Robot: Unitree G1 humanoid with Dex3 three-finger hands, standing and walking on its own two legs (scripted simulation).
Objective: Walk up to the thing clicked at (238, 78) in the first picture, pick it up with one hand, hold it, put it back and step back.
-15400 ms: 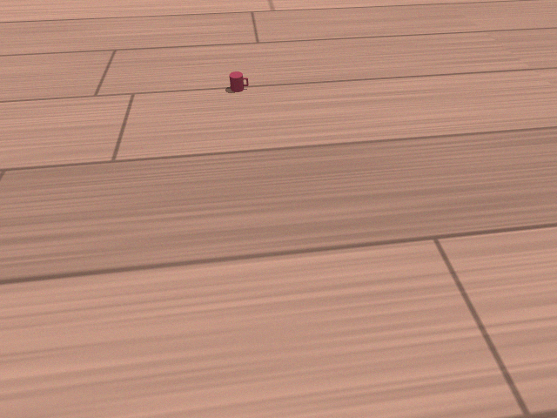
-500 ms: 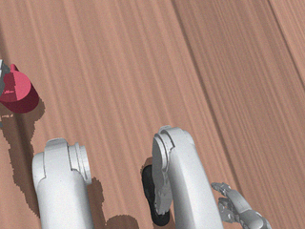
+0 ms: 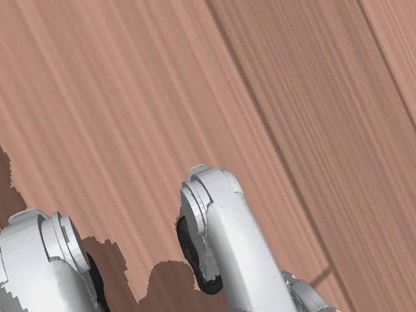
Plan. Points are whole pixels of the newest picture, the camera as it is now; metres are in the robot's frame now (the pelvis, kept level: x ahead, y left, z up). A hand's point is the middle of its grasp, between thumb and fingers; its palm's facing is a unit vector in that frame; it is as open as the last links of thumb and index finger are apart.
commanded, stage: rest palm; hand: left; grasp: from above
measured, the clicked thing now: out of the picture +0.46 +0.34 -0.25
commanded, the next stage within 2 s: close in 0.30 s
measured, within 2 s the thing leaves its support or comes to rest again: neither
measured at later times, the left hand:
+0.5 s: hand out of the picture +0.43 +0.34 -0.22, palm faces -0.40 -0.14 -0.91, open 14.0 cm
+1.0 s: hand out of the picture +0.43 +0.34 -0.22, palm faces -0.42 -0.16 -0.89, open 12.9 cm
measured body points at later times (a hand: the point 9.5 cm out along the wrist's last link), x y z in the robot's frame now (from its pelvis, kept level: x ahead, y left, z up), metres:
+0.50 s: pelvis +0.00 +0.00 +0.00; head +0.25 +0.13 +0.35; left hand +0.44 +0.35 -0.17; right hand +0.09 -0.26 -0.08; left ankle +0.07 +0.14 -0.27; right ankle +0.10 -0.12 -0.27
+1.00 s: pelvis -0.01 +0.00 +0.00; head +0.25 +0.12 +0.35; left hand +0.45 +0.35 -0.17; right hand +0.05 -0.25 -0.08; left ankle +0.07 +0.14 -0.27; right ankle +0.10 -0.12 -0.27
